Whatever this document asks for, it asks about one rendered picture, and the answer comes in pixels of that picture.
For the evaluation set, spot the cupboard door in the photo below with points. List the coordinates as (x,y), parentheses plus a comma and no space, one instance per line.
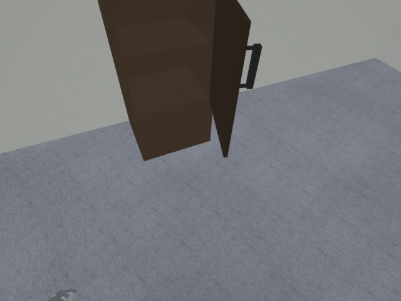
(231,33)

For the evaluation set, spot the handle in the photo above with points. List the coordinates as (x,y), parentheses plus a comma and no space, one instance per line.
(253,66)

